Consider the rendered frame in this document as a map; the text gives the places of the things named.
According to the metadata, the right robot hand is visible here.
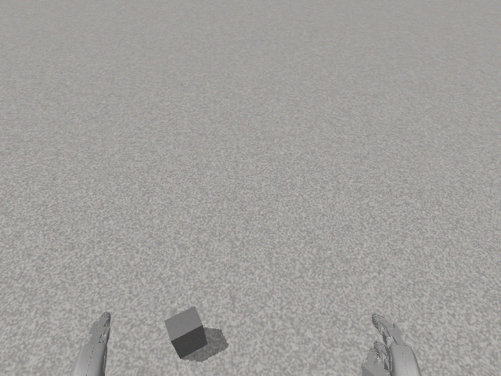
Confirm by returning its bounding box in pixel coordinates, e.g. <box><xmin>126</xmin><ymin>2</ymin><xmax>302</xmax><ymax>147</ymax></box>
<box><xmin>362</xmin><ymin>314</ymin><xmax>421</xmax><ymax>376</ymax></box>

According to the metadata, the left robot hand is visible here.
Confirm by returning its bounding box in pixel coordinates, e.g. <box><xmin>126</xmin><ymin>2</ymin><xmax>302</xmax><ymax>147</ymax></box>
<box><xmin>70</xmin><ymin>312</ymin><xmax>110</xmax><ymax>376</ymax></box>

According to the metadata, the carton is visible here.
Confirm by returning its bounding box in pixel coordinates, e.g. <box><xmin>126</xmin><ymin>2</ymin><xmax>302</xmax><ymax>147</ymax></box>
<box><xmin>164</xmin><ymin>306</ymin><xmax>207</xmax><ymax>359</ymax></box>

